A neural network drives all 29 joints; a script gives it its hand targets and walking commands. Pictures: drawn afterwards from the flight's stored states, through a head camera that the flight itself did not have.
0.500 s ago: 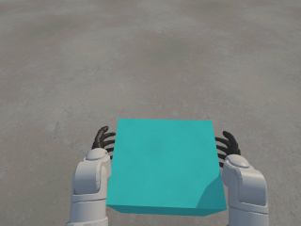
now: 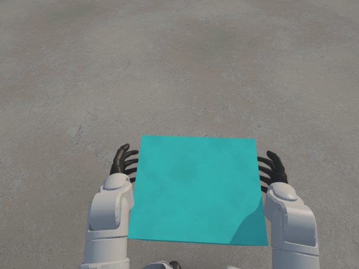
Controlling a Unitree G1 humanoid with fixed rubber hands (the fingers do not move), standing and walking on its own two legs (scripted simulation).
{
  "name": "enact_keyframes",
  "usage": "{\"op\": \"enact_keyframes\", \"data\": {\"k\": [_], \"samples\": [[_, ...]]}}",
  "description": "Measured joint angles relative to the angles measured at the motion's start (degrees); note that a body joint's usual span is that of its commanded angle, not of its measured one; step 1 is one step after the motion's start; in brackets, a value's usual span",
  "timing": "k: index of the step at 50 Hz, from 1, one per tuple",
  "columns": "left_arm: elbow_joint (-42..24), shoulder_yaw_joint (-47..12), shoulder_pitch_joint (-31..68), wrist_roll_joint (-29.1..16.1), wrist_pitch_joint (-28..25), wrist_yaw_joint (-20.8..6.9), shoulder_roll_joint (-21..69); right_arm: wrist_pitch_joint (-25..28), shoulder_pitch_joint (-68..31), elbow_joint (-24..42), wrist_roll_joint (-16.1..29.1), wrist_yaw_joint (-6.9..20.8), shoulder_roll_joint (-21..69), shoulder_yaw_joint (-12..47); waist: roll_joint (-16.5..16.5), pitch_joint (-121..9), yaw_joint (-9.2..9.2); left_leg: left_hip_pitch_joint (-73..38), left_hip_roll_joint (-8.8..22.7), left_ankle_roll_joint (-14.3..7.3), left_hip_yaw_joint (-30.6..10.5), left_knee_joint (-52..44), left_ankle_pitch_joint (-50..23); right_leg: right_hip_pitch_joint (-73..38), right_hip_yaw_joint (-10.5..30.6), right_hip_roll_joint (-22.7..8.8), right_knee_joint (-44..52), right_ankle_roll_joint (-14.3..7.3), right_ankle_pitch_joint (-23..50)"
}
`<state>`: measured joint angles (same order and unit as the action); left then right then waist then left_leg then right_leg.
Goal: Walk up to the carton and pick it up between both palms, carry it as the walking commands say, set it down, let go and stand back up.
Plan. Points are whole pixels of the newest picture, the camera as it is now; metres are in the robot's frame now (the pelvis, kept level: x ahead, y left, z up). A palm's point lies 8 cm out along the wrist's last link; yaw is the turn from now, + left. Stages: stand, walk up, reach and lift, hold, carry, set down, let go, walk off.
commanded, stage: carry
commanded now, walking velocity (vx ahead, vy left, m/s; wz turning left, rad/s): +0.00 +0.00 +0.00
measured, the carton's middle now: (195, 194) +0.29 +0.00 -0.02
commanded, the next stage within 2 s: none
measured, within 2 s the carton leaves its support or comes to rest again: neither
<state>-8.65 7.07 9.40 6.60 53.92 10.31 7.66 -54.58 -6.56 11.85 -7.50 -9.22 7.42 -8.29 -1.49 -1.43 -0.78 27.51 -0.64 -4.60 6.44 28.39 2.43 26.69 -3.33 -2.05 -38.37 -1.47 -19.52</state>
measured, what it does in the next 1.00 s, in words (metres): steps on the spot: left foot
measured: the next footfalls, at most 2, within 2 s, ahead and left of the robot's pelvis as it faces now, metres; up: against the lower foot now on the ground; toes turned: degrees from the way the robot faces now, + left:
left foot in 0.20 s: +0.09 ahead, +0.09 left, +0.00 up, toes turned -2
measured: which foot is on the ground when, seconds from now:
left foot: down 0.00-0.10, up 0.12-0.18, down 0.20-1.00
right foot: down 0.00-1.00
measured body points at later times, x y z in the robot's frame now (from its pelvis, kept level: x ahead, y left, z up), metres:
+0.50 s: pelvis +0.00 +0.01 +0.01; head -0.02 +0.01 +0.46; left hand +0.29 +0.17 +0.06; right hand +0.28 -0.17 +0.06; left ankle +0.06 +0.08 -0.72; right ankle +0.09 -0.13 -0.72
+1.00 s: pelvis +0.03 +0.00 +0.01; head +0.03 +0.00 +0.46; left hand +0.32 +0.16 +0.05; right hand +0.31 -0.17 +0.05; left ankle +0.06 +0.08 -0.72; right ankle +0.09 -0.13 -0.72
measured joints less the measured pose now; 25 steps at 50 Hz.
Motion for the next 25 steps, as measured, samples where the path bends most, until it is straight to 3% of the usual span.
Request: {"op": "enact_keyframes", "data": {"k": [2,4,7,9,12,19,25], "samples": [[2.2,0.1,0.2,0.8,-0.6,-0.6,0.0,-0.1,-0.4,-1.6,-0.8,0.3,0.0,-0.2,-0.7,-0.2,-0.1,-0.3,0.2,0.3,0.1,-0.6,0.8,-0.7,0.2,0.4,1.4,-0.5,1.9],[4.3,0.6,0.6,1.2,-1.0,-0.8,0.1,0.1,-0.8,-3.6,-1.5,0.6,0.0,-0.5,-1.2,-0.4,-0.38,0.1,0.4,1.6,0.1,0.4,7.1,-1.6,0.0,0.5,3.4,-0.5,4.2],[4.4,1.2,0.7,1.3,-1.9,-0.9,0.1,1.6,-1.1,-4.6,-1.6,0.7,0.1,-0.3,-0.3,-0.1,-1.25,1.5,0.3,2.8,-0.4,10.0,13.3,-2.3,0.0,0.0,5.3,1.1,11.0],[5.0,1.3,-0.3,1.8,-2.9,-1.2,0.0,2.4,-1.3,-6.2,-2.1,1.0,0.1,0.1,-0.3,-1.2,-1.37,-1.5,0.4,2.8,-2.0,11.3,14.5,-2.1,0.0,0.5,5.2,1.6,8.9],[8.2,1.8,0.6,2.3,-3.8,-1.3,0.1,3.5,-2.1,-9.4,-2.5,1.4,0.2,-0.9,0.7,-1.8,-0.1,-3.9,-0.4,1.6,-2.7,8.2,10.7,-1.5,-0.2,-0.1,4.1,1.7,10.1],[2.1,0.3,-0.4,0.6,-1.6,-0.3,-0.1,2.1,0.1,-3.1,0.0,0.2,0.0,0.0,2.4,-1.5,0.48,-5.5,-1.7,0.5,-1.0,3.8,8.9,-1.9,1.1,-1.3,6.8,2.3,12.3],[6.5,1.3,1.1,2.1,-2.3,-0.9,0.1,2.6,-1.6,-7.5,-1.4,1.0,0.1,-1.2,1.7,-2.9,0.46,-6.5,-1.7,0.4,-0.4,1.7,8.3,-2.4,1.5,-1.4,8.2,2.6,12.3]]}}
